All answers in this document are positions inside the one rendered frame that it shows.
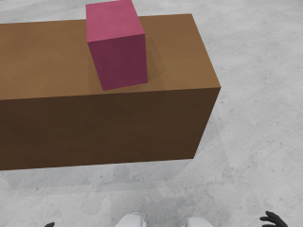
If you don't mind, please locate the right robot hand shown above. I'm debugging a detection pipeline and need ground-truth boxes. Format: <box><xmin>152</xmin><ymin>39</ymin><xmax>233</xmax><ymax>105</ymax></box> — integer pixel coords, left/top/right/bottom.
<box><xmin>259</xmin><ymin>211</ymin><xmax>288</xmax><ymax>227</ymax></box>

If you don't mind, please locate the robot left thigh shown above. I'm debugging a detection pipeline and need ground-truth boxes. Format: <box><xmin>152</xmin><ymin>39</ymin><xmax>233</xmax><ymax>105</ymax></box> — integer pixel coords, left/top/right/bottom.
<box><xmin>115</xmin><ymin>214</ymin><xmax>147</xmax><ymax>227</ymax></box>

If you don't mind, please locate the robot right thigh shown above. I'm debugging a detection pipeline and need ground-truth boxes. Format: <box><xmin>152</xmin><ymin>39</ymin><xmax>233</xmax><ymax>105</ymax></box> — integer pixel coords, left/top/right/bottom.
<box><xmin>181</xmin><ymin>217</ymin><xmax>213</xmax><ymax>227</ymax></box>

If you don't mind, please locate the pedestal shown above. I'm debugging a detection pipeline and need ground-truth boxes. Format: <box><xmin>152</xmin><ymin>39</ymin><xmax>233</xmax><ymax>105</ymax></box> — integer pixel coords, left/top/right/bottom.
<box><xmin>0</xmin><ymin>13</ymin><xmax>222</xmax><ymax>171</ymax></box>

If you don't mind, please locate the carton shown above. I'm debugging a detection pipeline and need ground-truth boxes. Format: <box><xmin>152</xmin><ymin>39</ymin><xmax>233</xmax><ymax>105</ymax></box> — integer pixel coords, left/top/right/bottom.
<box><xmin>85</xmin><ymin>0</ymin><xmax>148</xmax><ymax>91</ymax></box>

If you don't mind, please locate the robot thigh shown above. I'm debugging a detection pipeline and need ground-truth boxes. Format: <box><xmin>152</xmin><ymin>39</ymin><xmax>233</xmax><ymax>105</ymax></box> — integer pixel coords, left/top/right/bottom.
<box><xmin>115</xmin><ymin>214</ymin><xmax>147</xmax><ymax>227</ymax></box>
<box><xmin>181</xmin><ymin>217</ymin><xmax>213</xmax><ymax>227</ymax></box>

